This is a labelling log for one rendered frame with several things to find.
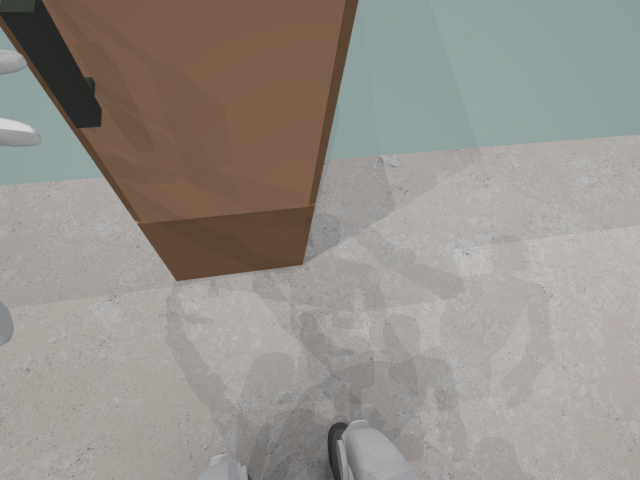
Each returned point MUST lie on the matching robot left shin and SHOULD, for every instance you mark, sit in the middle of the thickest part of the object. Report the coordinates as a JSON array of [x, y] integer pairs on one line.
[[220, 459]]

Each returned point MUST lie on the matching right robot foot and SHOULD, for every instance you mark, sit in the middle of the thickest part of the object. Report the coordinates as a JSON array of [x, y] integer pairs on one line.
[[334, 434]]

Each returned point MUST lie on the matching handle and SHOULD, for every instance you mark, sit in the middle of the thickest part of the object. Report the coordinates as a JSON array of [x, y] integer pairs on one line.
[[34, 29]]

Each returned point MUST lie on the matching left robot hand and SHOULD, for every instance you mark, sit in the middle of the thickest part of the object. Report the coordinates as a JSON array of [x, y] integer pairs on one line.
[[14, 133]]

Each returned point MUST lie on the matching cupboard door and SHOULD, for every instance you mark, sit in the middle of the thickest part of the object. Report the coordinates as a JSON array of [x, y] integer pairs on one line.
[[209, 107]]

